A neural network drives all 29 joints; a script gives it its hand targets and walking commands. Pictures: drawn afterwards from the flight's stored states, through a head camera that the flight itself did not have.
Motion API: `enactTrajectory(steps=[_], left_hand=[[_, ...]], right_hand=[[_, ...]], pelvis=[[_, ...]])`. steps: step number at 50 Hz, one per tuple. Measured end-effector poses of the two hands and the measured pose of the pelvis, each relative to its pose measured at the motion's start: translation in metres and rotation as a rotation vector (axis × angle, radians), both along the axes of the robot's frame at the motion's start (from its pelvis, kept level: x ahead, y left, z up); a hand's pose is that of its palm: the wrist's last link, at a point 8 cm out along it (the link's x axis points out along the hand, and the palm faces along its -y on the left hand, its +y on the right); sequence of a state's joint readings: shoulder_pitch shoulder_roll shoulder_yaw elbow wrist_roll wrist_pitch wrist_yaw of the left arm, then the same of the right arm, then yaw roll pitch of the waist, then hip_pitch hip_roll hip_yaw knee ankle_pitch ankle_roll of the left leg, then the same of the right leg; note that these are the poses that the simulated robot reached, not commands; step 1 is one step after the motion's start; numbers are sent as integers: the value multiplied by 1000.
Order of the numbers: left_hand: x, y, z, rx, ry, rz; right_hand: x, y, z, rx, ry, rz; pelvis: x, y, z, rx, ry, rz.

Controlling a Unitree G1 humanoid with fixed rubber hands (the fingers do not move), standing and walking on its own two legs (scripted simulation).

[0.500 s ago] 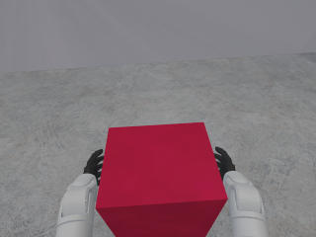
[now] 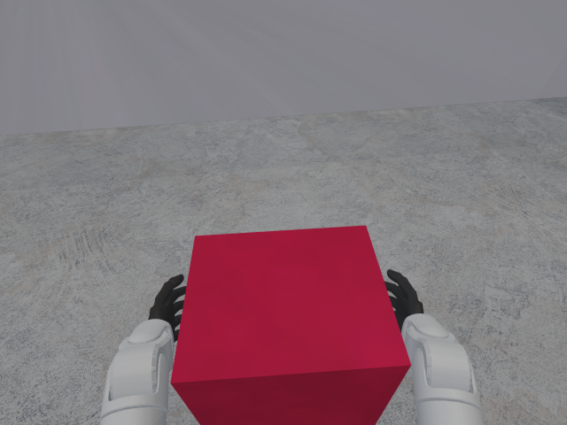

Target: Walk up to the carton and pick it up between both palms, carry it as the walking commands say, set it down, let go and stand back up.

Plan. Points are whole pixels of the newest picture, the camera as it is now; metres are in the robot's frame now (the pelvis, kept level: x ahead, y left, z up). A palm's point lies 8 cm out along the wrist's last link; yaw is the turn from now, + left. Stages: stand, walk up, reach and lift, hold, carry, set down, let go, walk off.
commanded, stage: hold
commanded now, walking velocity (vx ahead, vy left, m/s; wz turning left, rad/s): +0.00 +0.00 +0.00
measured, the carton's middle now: (287, 341) +0.28 +0.00 -0.02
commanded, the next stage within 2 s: carry in 0.34 s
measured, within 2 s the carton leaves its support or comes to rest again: neither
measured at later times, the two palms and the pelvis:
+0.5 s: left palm (160, 315) +0.28 +0.18 +0.06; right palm (407, 311) +0.28 -0.17 +0.05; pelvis +0.00 +0.01 -0.02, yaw +1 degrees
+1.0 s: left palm (109, 352) +0.22 +0.22 +0.07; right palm (381, 357) +0.21 -0.12 +0.05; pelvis -0.03 +0.06 -0.03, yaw -3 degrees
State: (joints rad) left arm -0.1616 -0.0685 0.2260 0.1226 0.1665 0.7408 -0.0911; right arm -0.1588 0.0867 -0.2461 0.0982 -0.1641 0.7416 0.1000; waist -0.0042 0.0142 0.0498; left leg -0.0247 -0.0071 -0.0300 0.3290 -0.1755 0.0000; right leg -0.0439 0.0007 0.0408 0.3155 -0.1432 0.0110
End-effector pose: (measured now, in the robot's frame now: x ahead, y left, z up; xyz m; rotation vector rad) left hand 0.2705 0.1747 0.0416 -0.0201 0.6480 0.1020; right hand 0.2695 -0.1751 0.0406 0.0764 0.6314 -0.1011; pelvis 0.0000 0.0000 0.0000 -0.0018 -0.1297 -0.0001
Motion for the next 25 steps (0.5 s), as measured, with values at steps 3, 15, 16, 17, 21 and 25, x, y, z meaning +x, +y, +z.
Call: enactTrajectory(steps=[3,15,16,17,21,25], left_hand=[[0,-1,0,1,1,-1],[-2,-5,-2,8,4,-3],[-2,-5,-2,9,4,-3],[-2,-5,-2,10,4,-3],[3,-5,4,15,-21,-1],[9,1,19,25,-69,8]], right_hand=[[0,-1,-1,0,0,-1],[-3,-5,-2,-6,2,3],[-3,-5,-2,-6,2,3],[-3,-5,-2,-7,1,4],[2,-4,0,5,-24,0],[10,2,13,11,-75,0]], pelvis=[[1,0,0,0,2,-2],[2,-2,1,2,7,-5],[2,-3,1,2,8,-5],[1,-3,1,2,8,-5],[-2,-2,-7,-9,71,5],[-3,8,-15,-25,111,11]])
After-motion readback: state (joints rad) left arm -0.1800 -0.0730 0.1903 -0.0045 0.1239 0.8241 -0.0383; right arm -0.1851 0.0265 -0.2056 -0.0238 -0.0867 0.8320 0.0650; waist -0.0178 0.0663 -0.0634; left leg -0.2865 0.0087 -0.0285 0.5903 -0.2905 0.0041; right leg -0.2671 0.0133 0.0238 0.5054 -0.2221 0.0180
